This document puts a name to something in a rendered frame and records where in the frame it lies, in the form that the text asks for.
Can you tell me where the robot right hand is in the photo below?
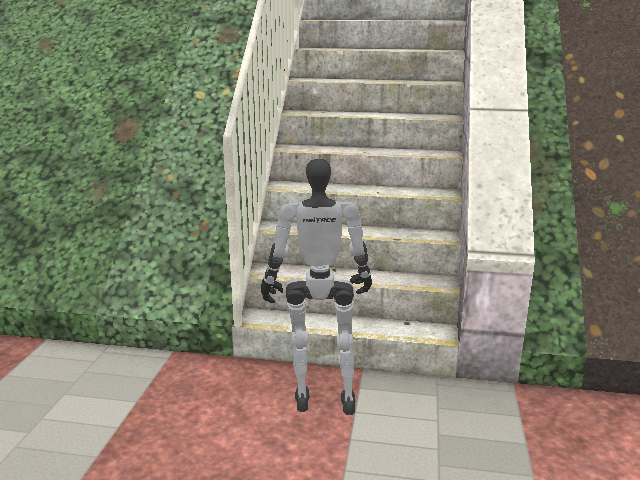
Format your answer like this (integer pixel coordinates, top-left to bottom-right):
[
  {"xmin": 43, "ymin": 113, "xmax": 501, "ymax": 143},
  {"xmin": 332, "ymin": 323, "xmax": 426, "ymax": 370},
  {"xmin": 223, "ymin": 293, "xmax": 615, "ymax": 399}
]
[{"xmin": 350, "ymin": 274, "xmax": 372, "ymax": 294}]

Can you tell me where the robot left hand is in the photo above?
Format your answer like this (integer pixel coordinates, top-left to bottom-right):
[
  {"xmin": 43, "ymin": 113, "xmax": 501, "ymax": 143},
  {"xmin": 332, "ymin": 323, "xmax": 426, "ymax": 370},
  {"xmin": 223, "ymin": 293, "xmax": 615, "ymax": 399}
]
[{"xmin": 261, "ymin": 279, "xmax": 283, "ymax": 303}]

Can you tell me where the left robot foot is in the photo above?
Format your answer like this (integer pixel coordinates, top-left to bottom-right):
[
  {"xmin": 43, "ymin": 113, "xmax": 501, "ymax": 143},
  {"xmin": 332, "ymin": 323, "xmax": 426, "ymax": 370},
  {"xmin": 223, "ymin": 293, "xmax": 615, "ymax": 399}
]
[{"xmin": 295, "ymin": 386, "xmax": 310, "ymax": 412}]

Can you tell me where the robot right upper arm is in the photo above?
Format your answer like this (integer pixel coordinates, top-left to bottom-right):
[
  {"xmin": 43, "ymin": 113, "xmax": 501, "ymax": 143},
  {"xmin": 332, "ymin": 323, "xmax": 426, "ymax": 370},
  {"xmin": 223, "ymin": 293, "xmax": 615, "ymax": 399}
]
[{"xmin": 340, "ymin": 201, "xmax": 365, "ymax": 256}]

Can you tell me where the right robot forearm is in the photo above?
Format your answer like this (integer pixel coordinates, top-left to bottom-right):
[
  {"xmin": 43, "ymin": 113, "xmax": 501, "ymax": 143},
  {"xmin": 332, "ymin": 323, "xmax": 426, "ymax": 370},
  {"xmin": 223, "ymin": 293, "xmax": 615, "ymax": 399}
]
[{"xmin": 354, "ymin": 241, "xmax": 371, "ymax": 278}]

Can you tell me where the robot left upper arm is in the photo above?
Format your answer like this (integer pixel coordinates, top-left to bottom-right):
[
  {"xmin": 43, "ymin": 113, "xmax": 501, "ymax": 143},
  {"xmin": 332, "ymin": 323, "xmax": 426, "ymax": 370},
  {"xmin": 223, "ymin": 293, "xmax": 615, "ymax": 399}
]
[{"xmin": 273, "ymin": 202, "xmax": 298, "ymax": 258}]

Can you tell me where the left robot forearm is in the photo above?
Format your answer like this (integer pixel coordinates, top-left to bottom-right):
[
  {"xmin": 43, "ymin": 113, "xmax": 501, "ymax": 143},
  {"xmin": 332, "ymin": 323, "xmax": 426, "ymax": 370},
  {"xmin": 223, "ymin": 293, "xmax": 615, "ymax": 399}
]
[{"xmin": 263, "ymin": 243, "xmax": 283, "ymax": 284}]

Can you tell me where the humanoid robot torso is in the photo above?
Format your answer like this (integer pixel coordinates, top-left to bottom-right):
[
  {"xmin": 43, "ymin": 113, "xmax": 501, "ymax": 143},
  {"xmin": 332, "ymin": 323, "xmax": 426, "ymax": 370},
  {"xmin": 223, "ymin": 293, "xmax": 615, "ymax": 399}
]
[{"xmin": 296, "ymin": 197, "xmax": 343, "ymax": 300}]

